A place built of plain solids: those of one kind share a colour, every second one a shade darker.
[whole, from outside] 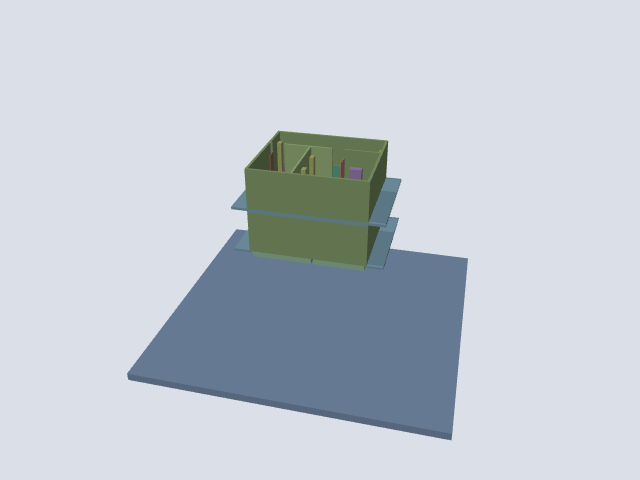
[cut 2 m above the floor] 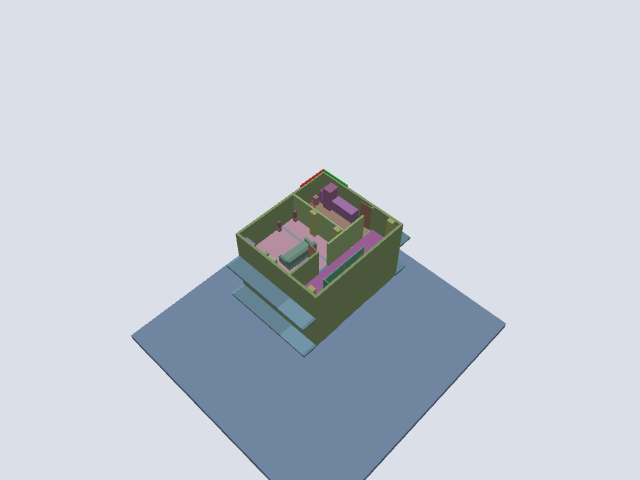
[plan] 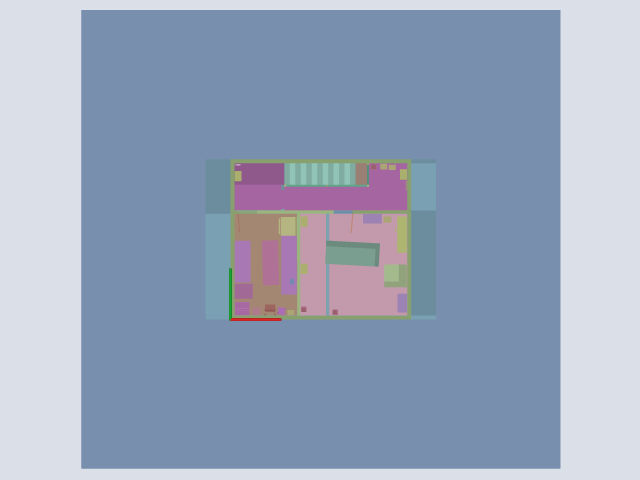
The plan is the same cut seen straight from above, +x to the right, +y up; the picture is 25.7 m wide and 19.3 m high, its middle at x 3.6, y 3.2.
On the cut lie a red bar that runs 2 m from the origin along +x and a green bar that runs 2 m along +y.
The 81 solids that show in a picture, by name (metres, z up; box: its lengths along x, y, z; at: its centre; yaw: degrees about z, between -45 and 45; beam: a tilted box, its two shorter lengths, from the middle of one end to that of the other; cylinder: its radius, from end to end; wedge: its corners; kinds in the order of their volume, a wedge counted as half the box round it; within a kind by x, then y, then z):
{
 "under_1": {"box": [19.27, 18.45, 0.5], "at": [3.63, 3.23, -9.14]},
 "wall_1": {"box": [0.16, 4.1, 5.45], "at": [0.08, 2.21, -0.18]},
 "wall_2": {"box": [0.16, 1.9, 5.45], "at": [0.08, 5.34, -0.18]},
 "wall_3": {"box": [0.31, 0.13, 2.54], "at": [0.15, 4.33, 1.27]},
 "wall_4": {"box": [3.07, 0.13, 2.54], "at": [2.62, 4.33, 1.27]},
 "wall_5": {"box": [0.13, 4.1, 2.54], "at": [2.75, 2.21, 1.27]},
 "wall_6": {"box": [7.27, 0.16, 5.45], "at": [3.63, 0.08, -0.18]},
 "wall_7": {"box": [7.27, 0.16, 5.45], "at": [3.63, 6.37, -0.18]},
 "wall_8": {"box": [2.35, 0.13, 2.54], "at": [6.09, 4.33, 1.27]},
 "wall_9": {"box": [0.16, 4.1, 5.45], "at": [7.19, 2.21, -0.18]},
 "wall_10": {"box": [0.16, 1.9, 5.45], "at": [7.19, 5.34, -0.18]},
 "stair_1": {"box": [0.22, 0.87, 2.95], "at": [2.28, 5.86, -1.68]},
 "stair_2": {"box": [0.44, 0.87, 2.75], "at": [2.39, 5.86, -1.78]},
 "stair_3": {"box": [0.66, 0.87, 2.55], "at": [2.5, 5.86, -1.88]},
 "stair_4": {"box": [0.88, 0.87, 2.34], "at": [2.61, 5.86, -1.99]},
 "stair_5": {"box": [1.1, 0.87, 2.14], "at": [2.72, 5.86, -2.09]},
 "stair_6": {"box": [1.32, 0.87, 1.93], "at": [2.83, 5.86, -2.19]},
 "stair_7": {"box": [1.54, 0.87, 1.73], "at": [2.94, 5.86, -2.29]},
 "stair_8": {"box": [1.76, 0.87, 1.52], "at": [3.05, 5.86, -2.4]},
 "stair_9": {"box": [1.98, 0.87, 1.32], "at": [3.16, 5.86, -2.5]},
 "stair_10": {"box": [2.2, 0.87, 1.12], "at": [3.27, 5.86, -2.6]},
 "stair_11": {"box": [2.42, 0.87, 0.91], "at": [3.38, 5.86, -2.7]},
 "stair_12": {"box": [2.64, 0.87, 0.71], "at": [3.49, 5.86, -2.8]},
 "stair_13": {"box": [2.86, 0.87, 0.5], "at": [3.6, 5.86, -2.91]},
 "floor_bedroom_1": {"box": [3.68, 4.1, 0.5], "at": [2.0, 2.21, -3.11]},
 "floor_bedroom_2": {"box": [3.14, 4.1, 0.5], "at": [5.54, 2.21, -3.11]},
 "upper_floor_next_1": {"box": [1.0, 0.16, 0.16], "at": [-0.5, 0.08, -2.94]},
 "upper_floor_next_2": {"box": [1.0, 0.16, 0.16], "at": [-0.5, 0.08, -0.08]},
 "upper_floor_next_3": {"box": [1.0, 4.1, 0.16], "at": [-0.5, 2.21, -2.94]},
 "upper_floor_next_4": {"box": [1.0, 4.1, 0.16], "at": [-0.5, 2.21, -0.08]},
 "upper_floor_next_5": {"box": [1.0, 0.13, 0.16], "at": [-0.5, 4.33, -0.08]},
 "upper_floor_next_6": {"box": [1.0, 1.9, 0.16], "at": [-0.5, 5.34, -0.08]},
 "upper_floor_next_7": {"box": [1.0, 0.16, 0.16], "at": [-0.5, 6.37, -0.08]},
 "upper_floor_next_8": {"box": [1.0, 0.16, 0.16], "at": [7.77, 0.08, -2.94]},
 "upper_floor_next_9": {"box": [1.0, 0.16, 0.16], "at": [7.77, 0.08, -0.08]},
 "upper_floor_next_10": {"box": [1.0, 4.1, 0.16], "at": [7.77, 2.21, -2.94]},
 "upper_floor_next_11": {"box": [1.0, 4.1, 0.16], "at": [7.77, 2.21, -0.08]},
 "upper_floor_next_12": {"box": [1.0, 0.13, 0.16], "at": [7.77, 4.33, -0.08]},
 "upper_floor_next_13": {"box": [1.0, 1.9, 0.16], "at": [7.77, 5.34, -2.94]},
 "upper_floor_next_14": {"box": [1.0, 1.9, 0.16], "at": [7.77, 5.34, -0.08]},
 "upper_floor_next_15": {"box": [1.0, 0.16, 0.16], "at": [7.77, 6.37, -2.94]},
 "upper_floor_next_16": {"box": [1.0, 0.16, 0.16], "at": [7.77, 6.37, -0.08]},
 "upper_floor_living_1": {"box": [4.3, 4.1, 0.16], "at": [4.96, 2.21, -0.08]},
 "upper_floor_kitchen_1": {"box": [2.52, 4.1, 0.16], "at": [1.42, 2.21, -0.08]},
 "upper_floor_hall_1": {"box": [2.01, 0.87, 0.16], "at": [1.16, 5.86, -0.08]},
 "upper_floor_hall_2": {"box": [6.95, 1.03, 0.16], "at": [3.63, 4.91, -0.08]},
 "upper_floor_hall_3": {"box": [1.62, 0.87, 0.16], "at": [6.3, 5.86, -0.08]},
 "billy_1": {"box": [0.28, 0.42, 2.02], "at": [0.31, 5.77, 1.01]},
 "billy_2": {"box": [0.28, 0.42, 2.02], "at": [2.96, 2.04, 1.01]},
 "billy_3": {"box": [0.28, 0.42, 2.02], "at": [2.96, 3.94, 1.01]},
 "billy_4": {"box": [0.28, 0.42, 2.02], "at": [6.96, 5.83, 1.01]},
 "sofa_1": {"box": [0.17, 0.92, 0.18], "at": [3.92, 2.69, 0.54], "yaw": -3.1},
 "sofa_2": {"box": [2.16, 0.93, 0.34], "at": [4.91, 2.65, 0.28], "yaw": -3.1},
 "sofa_3": {"box": [2.16, 0.23, 0.39], "at": [4.93, 3.01, 0.65], "yaw": -3.1},
 "sofa_4": {"box": [0.17, 0.92, 0.18], "at": [5.9, 2.59, 0.54], "yaw": -3.1},
 "floor_landing_1": {"box": [2.08, 0.87, 0.5], "at": [6.07, 5.86, -3.11]},
 "counter_run_1": {"box": [0.61, 1.68, 0.78], "at": [0.47, 2.33, 0.49]},
 "counter_run_2": {"box": [0.64, 1.68, 0.038], "at": [0.49, 2.33, 0.9]},
 "counter_run_3": {"box": [0.64, 2.36, 0.038], "at": [2.35, 2.19, 0.9]},
 "flat_shelf_1": {"box": [0.76, 0.39, 1.46], "at": [5.71, 4.05, 0.73]},
 "flat_shelf_2": {"box": [0.39, 0.76, 1.46], "at": [6.91, 0.66, 0.73]},
 "fridge_flat_1": {"box": [0.73, 0.6, 1.66], "at": [0.54, 1.14, 0.83]},
 "armchair_club_1": {"box": [0.87, 0.24, 0.18], "at": [6.62, 1.42, 0.51]},
 "armchair_club_2": {"box": [0.87, 0.24, 0.18], "at": [6.62, 2.1, 0.51]},
 "armchair_club_3": {"box": [0.9, 0.92, 0.35], "at": [6.63, 1.75, 0.24]},
 "armchair_club_4": {"box": [0.33, 0.92, 0.38], "at": [6.93, 1.75, 0.61]},
 "range_cooker_1": {"box": [0.65, 0.76, 0.94], "at": [2.35, 3.75, 0.47]},
 "wall_band_1": {"box": [7.27, 0.16, 0.26], "at": [3.63, 0.08, -0.13]},
 "wall_band_2": {"box": [0.13, 4.1, 0.26], "at": [3.9, 2.21, -0.13]},
 "cube_shelf_1": {"box": [0.39, 1.46, 0.76], "at": [6.89, 3.41, 0.38]},
 "stair_guard_1": {"box": [3.32, 0.08, 0.95], "at": [3.83, 5.38, 0.47]},
 "stair_guard_2": {"box": [0.08, 0.87, 0.95], "at": [5.53, 5.86, 0.47]},
 "rug_1": {"box": [0.65, 1.8, 0.08], "at": [1.61, 2.28, -0.03], "yaw": 1.8},
 "leaf_kitchen_door_1": {"box": [0.05, 0.77, 1.99], "at": [0.34, 3.88, 0.99], "yaw": 4.0},
 "leaf_living_door_1": {"box": [0.05, 0.77, 1.99], "at": [4.89, 3.88, 0.99], "yaw": -5.0},
 "kitchen_bin_1": {"box": [0.31, 0.31, 0.65], "at": [1.04, 0.33, 0.33]},
 "wall_foot_1": {"box": [0.16, 1.9, 0.17], "at": [0.08, 5.34, -0.07]},
 "book_pile_1": {"box": [0.32, 0.24, 0.37], "at": [6.31, 4.03, 0.19]},
 "upper_floor_gap_kitchen_door_1": {"box": [0.77, 0.13, 0.16], "at": [0.69, 4.33, -0.08]},
 "upper_floor_gap_living_door_1": {"box": [0.77, 0.13, 0.16], "at": [4.54, 4.33, -0.08]},
 "stool_1": {"box": [0.27, 0.27, 0.032], "at": [2.05, 0.34, 0.43]}
}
